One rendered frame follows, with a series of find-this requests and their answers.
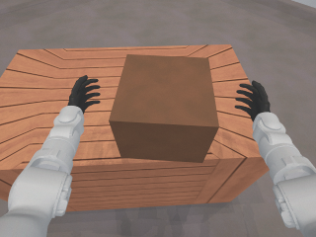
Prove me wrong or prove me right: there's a robot right hand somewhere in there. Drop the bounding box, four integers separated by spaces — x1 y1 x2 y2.
234 80 271 121

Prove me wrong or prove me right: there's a robot left hand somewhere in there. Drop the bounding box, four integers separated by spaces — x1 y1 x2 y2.
67 75 101 115

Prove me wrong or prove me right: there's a robot left upper arm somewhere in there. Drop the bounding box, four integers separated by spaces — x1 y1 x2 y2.
0 166 73 237

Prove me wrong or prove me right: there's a pedestal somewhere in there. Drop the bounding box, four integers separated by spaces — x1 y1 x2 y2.
0 44 269 212

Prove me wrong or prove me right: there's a left robot forearm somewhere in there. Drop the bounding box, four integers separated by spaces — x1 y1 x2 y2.
8 106 85 210

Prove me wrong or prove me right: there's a robot right upper arm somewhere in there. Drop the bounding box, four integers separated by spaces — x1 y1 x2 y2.
272 174 316 237

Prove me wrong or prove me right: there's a carton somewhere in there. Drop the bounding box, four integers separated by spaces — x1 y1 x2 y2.
109 54 219 163

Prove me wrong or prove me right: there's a right robot forearm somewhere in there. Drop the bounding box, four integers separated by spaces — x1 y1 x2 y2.
252 112 316 185

